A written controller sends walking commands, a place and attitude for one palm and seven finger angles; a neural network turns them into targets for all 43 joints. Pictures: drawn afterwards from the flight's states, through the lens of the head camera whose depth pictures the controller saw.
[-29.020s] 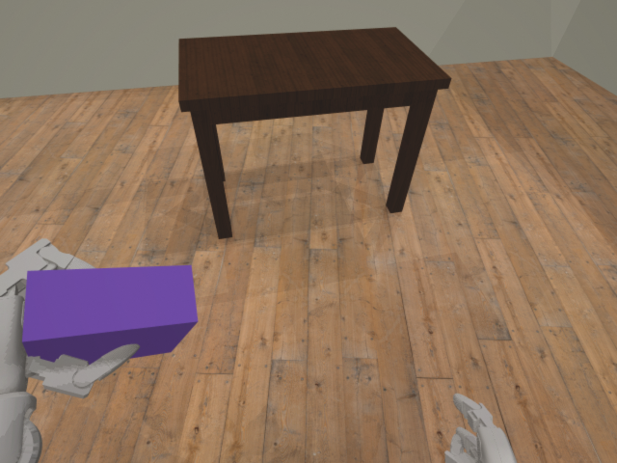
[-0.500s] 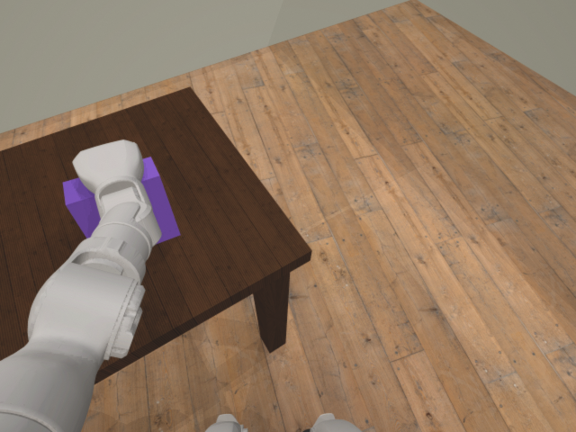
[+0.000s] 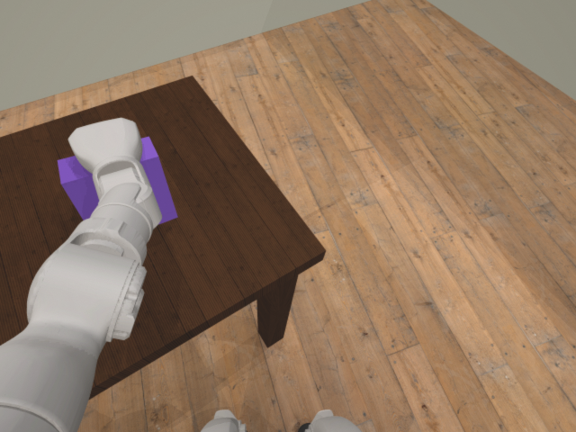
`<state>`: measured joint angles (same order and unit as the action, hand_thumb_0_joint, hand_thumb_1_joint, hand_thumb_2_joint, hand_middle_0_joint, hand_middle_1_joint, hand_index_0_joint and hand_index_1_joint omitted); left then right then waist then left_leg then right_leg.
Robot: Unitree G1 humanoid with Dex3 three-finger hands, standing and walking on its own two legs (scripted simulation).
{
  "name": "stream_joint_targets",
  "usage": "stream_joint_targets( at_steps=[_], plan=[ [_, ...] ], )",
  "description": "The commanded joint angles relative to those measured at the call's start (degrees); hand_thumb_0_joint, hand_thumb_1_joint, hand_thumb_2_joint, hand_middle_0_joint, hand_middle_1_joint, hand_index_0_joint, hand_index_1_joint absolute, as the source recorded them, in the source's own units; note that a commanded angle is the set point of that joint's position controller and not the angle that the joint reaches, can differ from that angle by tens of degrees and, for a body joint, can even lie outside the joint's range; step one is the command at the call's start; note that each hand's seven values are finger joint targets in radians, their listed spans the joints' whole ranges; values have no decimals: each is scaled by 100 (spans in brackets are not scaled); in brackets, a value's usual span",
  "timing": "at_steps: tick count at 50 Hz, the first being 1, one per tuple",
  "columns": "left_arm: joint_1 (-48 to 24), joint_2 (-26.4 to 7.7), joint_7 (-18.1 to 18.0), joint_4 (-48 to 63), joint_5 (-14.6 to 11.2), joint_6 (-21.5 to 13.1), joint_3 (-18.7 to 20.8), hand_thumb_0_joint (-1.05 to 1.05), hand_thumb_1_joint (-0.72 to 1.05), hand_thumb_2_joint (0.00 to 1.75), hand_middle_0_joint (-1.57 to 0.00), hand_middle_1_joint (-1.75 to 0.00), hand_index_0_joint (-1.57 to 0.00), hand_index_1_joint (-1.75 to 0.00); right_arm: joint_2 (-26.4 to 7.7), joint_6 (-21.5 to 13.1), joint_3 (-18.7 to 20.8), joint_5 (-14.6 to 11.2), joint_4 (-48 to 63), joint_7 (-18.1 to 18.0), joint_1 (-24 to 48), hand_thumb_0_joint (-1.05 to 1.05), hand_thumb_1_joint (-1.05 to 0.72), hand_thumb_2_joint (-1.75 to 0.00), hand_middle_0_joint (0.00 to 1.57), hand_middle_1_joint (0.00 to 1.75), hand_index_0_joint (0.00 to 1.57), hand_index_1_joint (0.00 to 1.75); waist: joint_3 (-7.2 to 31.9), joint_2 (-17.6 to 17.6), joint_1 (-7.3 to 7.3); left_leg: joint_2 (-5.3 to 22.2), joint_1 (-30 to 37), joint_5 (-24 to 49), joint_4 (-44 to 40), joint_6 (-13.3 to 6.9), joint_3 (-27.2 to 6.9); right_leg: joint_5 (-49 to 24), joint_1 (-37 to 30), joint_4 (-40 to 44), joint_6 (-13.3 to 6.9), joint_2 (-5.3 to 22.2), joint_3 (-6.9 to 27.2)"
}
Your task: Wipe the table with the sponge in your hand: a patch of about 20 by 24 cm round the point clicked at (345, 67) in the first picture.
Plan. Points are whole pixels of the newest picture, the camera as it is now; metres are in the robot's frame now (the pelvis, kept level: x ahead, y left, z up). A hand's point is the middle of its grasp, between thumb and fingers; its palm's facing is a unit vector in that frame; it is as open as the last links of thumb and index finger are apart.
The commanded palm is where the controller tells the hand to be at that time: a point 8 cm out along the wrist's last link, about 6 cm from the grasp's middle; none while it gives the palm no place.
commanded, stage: wipe back along the third lane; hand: left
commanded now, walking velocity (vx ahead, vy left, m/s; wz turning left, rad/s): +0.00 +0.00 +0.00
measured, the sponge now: (128, 202) +0.48 +0.22 -0.02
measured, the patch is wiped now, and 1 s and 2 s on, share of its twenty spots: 1.00 1.00 1.00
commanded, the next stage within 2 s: none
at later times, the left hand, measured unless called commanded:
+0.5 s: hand (121, 182) +0.47 +0.22 +0.03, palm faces -0.04 +0.01 -1.00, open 9.7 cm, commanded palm +0.42 +0.19 +0.06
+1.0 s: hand (134, 215) +0.41 +0.19 +0.04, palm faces -0.04 -0.02 -1.00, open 9.7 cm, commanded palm +0.37 +0.16 +0.07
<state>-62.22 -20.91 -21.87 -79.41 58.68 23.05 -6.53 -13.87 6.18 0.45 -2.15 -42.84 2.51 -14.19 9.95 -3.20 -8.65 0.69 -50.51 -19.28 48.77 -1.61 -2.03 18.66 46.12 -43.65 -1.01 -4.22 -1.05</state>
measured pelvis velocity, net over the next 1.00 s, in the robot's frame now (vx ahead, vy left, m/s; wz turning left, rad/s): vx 0.06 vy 0.00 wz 0.04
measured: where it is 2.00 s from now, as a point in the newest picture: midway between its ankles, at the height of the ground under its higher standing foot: outside the picture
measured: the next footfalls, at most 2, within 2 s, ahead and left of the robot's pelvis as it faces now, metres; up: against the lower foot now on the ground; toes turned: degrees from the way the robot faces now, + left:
none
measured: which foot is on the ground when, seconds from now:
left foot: down 0.00-1.00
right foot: down 0.00-1.00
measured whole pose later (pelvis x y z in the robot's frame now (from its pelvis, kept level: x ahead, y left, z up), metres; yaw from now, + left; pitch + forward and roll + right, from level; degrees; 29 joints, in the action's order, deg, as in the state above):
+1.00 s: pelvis +0.06 +0.00 +0.03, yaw +2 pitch +9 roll -2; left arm -29.3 -6.2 -22.6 -45.0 55.2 33.4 -24.0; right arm -13.0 17.1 0.9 -4.2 -39.9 4.8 -1.5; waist 9.4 -2.0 2.3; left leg -1.5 -24.8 -19.3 35.1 -2.1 -2.1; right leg 19.3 20.4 -30.6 -1.1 -1.8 -1.2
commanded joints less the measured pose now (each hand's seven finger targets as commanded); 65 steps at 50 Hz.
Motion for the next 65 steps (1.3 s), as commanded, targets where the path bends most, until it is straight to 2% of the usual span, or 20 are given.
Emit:
stream_joint_targets(
  at_steps=[1, 4, 8, 11, 12, 14, 16, 17, 19, 23, 25, 29, 34, 37, 44, 48, 49, 52, 55, 65],
  plan=[
    [-1092, -745, -219, 361, -1, 39, -33, 0, 10, 130, -120, -160, -120, -160, -962, -101, 318, 2, 358, -21, -506, 0, -90, -90, 20, 30, 20, 30, 1939, 281, 27, 42, 1562, 907, -622, -132, -8, -963, -957, 602, -113, 35, -122],
    [-898, -393, -249, 520, -131, 32, -175, 0, 10, 130, -120, -160, -120, -160, -921, -100, 333, -25, 379, 17, -401, 0, -90, -90, 20, 30, 20, 30, 1933, 280, 92, 44, 1673, 909, -726, -119, -8, -946, -1056, 652, -127, 44, -137],
    [-728, -70, -322, 534, -212, 165, -382, 0, 10, 130, -120, -160, -120, -160, -893, -57, 323, -62, 328, 48, -264, 0, -90, -90, 20, 30, 20, 30, 1567, 291, 137, 56, 1774, 717, -913, -97, -14, -663, -975, 798, -139, 34, -161],
    [-506, 236, -346, 602, -352, 247, -461, 0, 10, 130, -120, -160, -120, -160, -844, -44, 333, -68, 298, 89, -171, 0, -90, -90, 20, 30, 20, 30, 1631, 162, 269, 60, 2072, 854, -1041, -64, -51, -676, -1038, 837, -180, 18, -218],
    [-547, 285, -346, 621, -358, 269, -522, 0, 10, 130, -120, -160, -120, -160, -847, -28, 329, -74, 282, 94, -127, 0, -90, -90, 20, 30, 20, 30, 1539, 294, 238, 80, 2083, 843, -1072, -53, -71, -675, -1036, 845, -181, 23, -234],
    [-554, 509, -348, 760, -497, 286, -591, 0, 10, 130, -120, -160, -120, -160, -807, -21, 329, -90, 290, 107, -7, 0, -90, -90, 20, 30, 20, 30, 1550, 77, 291, 65, 2246, 911, -1168, -34, -61, -717, -1124, 883, -199, 40, -230],
    [-306, 598, -359, 750, -566, 305, -593, 0, 10, 130, -120, -160, -120, -160, -810, 7, 343, -88, 266, 109, 25, 0, -90, -90, 20, 30, 20, 30, 1589, 343, 332, 67, 2340, 1017, -1196, -42, -61, -815, -1274, 945, -189, 35, -237],
    [-200, 529, -365, 741, -583, 318, -528, 0, 10, 130, -120, -160, -120, -160, -810, 23, 329, -90, 268, 110, 70, 0, -90, -90, 20, 30, 20, 30, 1556, 386, 381, 68, 2332, 1073, -1218, -38, -36, -918, -1395, 972, -194, 47, -219],
    [-129, 997, -334, 971, -651, 298, -815, 0, 10, 130, -120, -160, -120, -160, -762, 47, 350, -101, 303, 132, 191, 0, -90, -90, 20, 30, 20, 30, 1649, 370, 382, 73, 2570, 1407, -1235, -20, -43, -1193, -1488, 964, -205, 59, -240],
    [488, 1017, -321, 1123, -692, 320, -745, 0, 10, 130, -120, -160, -120, -160, -762, 184, 345, -90, 324, 157, 329, 0, -90, -90, 20, 30, 20, 30, 1632, 613, 540, 36, 2668, 1825, -1257, -13, 56, -1870, -1971, 1031, -217, 84, -215],
    [729, 1346, -298, 1373, -714, 322, -953, 0, 10, 130, -120, -160, -120, -160, -720, 253, 369, -93, 362, 180, 450, 0, -90, -90, 20, 30, 20, 30, 1642, 583, 573, 47, 2881, 2245, -1229, 5, 51, -2246, -2087, 1012, -231, 102, -230],
    [1192, 1617, -233, 1905, -768, 483, -1126, 0, 10, 130, -120, -160, -120, -160, -678, 422, 371, -130, 486, 230, 792, 0, -90, -90, 20, 30, 20, 30, 1553, 606, 664, 59, 3103, 2853, -1268, 26, 44, -2777, -2367, 1076, -258, 137, -223],
    [1738, 1768, -69, 2515, -770, 752, -1345, 0, 10, 130, -120, -160, -120, -160, -672, 640, 365, -142, 606, 254, 1128, 0, -90, -90, 20, 30, 20, 30, 1555, 689, 774, 30, 3341, 3363, -1312, 25, 67, -3360, -2802, 1118, -275, 185, -222],
    [1945, 1660, 35, 2762, -670, 905, -1410, 0, 10, 130, -120, -160, -120, -160, -693, 788, 335, -137, 627, 236, 1269, 0, -90, -90, 20, 30, 20, 30, 1368, 696, 774, -10, 3408, 3292, -1367, 23, 97, -3484, -2931, 1188, -295, 210, -202],
    [2487, 1791, 212, 3540, -616, 947, -1657, 0, 10, 130, -120, -160, -120, -160, -653, 904, 290, -174, 895, 202, 1609, 0, -90, -90, 20, 30, 20, 30, 1340, 814, 883, -73, 3480, 3349, -1450, 4, 98, -3734, -3291, 1218, -343, 247, -167],
    [2593, 1715, 227, 3692, -523, 1026, -1703, 0, 10, 130, -120, -160, -120, -160, -672, 939, 261, -190, 931, 191, 1728, 0, -90, -90, 20, 30, 20, 30, 1067, 736, 883, -107, 3456, 2953, -1515, 14, 111, -3411, -3191, 1265, -370, 237, -163],
    [2445, 1898, 262, 3772, -563, 1035, -1851, 0, 10, 130, -120, -160, -120, -160, -625, 935, 246, -211, 971, 185, 1782, 0, -90, -90, 20, 30, 20, 30, 1038, 737, 861, -100, 3446, 2940, -1550, 4, 81, -3326, -3172, 1276, -374, 229, -193],
    [2514, 1748, 224, 3733, -513, 1060, -1736, 0, 10, 130, -120, -160, -120, -160, -645, 916, 242, -193, 947, 149, 1795, 0, -90, -90, 20, 30, 20, 30, 1021, 609, 919, -145, 3420, 2560, -1592, 15, 113, -3001, -3125, 1287, -397, 216, -186],
    [2347, 1694, 228, 3673, -523, 1010, -1700, 0, 10, 130, -120, -160, -120, -160, -653, 907, 245, -196, 931, 101, 1819, 0, -90, -90, 20, 30, 20, 30, 939, 770, 881, -158, 3351, 2216, -1631, -3, 97, -2702, -3082, 1353, -395, 201, -139],
    [2809, 1807, 118, 3629, -587, 908, -1733, 0, 10, 130, -120, -160, -120, -160, -631, 817, 253, -224, 1006, 101, 1858, 0, -90, -90, 20, 30, 20, 30, 830, 813, 996, -209, 3139, 1533, -1738, -29, 137, -1995, -3062, 1467, -392, 180, -74]
  ],
)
